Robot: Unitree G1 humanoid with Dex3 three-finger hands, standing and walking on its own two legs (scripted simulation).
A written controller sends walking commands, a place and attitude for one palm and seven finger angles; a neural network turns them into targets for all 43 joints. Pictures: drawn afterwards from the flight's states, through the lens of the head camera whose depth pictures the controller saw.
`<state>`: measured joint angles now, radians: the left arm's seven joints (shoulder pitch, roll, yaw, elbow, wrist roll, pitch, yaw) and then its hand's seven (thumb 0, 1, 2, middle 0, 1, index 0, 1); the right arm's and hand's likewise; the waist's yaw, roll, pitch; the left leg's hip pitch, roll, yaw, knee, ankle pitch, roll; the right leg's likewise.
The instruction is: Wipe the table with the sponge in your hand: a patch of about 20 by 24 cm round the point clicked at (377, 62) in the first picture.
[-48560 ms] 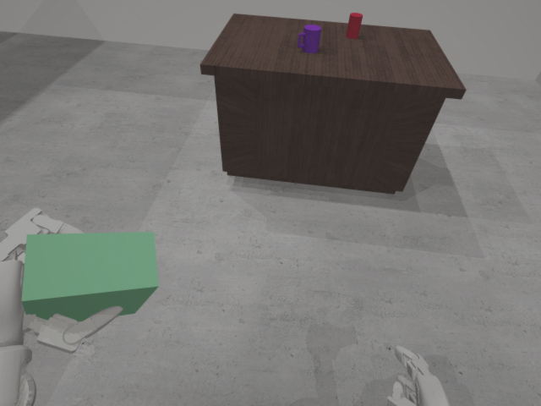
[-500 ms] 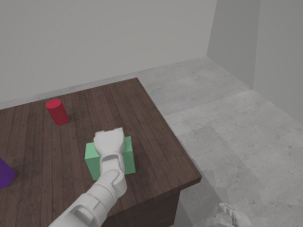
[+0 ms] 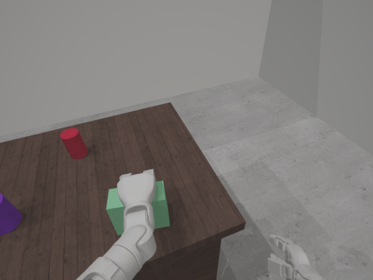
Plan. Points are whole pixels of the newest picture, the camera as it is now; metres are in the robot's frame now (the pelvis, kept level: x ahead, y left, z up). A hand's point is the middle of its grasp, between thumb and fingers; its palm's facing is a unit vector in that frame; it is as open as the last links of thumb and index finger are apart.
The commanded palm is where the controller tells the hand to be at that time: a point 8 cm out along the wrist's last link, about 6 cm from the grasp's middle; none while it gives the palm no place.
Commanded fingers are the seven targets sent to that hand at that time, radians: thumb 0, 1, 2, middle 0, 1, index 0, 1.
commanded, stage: wipe back along the third lane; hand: left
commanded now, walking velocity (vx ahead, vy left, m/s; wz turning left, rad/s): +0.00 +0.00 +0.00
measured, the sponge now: (141, 212) +0.30 +0.17 -0.04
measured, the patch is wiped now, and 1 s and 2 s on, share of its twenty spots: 1.00 1.00 1.00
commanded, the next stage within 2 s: slide back across to the middle lane in 0.74 s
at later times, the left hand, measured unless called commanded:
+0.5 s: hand (141, 203) +0.30 +0.16 +0.00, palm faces -0.02 -0.07 -1.00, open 10.3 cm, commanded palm +0.24 +0.14 +0.04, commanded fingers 0.00 0.10 1.30 -1.20 -1.60 -1.20 -1.60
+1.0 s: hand (141, 205) +0.29 +0.16 +0.00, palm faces -0.02 -0.07 -1.00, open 10.3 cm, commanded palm +0.24 +0.15 +0.05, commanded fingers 0.00 0.10 1.30 -1.20 -1.60 -1.20 -1.60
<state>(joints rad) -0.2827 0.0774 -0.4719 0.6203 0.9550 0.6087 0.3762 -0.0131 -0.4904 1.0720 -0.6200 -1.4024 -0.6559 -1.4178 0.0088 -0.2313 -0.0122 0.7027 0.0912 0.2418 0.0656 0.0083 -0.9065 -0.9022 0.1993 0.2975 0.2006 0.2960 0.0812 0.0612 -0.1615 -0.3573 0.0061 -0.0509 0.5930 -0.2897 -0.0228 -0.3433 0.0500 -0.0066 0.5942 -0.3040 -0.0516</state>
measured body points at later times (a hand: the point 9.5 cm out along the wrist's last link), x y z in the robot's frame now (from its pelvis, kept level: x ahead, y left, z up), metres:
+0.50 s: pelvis +0.00 +0.01 +0.00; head -0.04 -0.01 +0.45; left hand +0.29 +0.16 +0.06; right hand +0.22 -0.20 -0.08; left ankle +0.01 +0.14 -0.73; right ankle +0.00 -0.09 -0.73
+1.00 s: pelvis -0.02 +0.01 +0.00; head -0.06 -0.02 +0.44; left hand +0.29 +0.16 +0.06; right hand +0.20 -0.20 -0.09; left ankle +0.01 +0.14 -0.73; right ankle +0.00 -0.09 -0.73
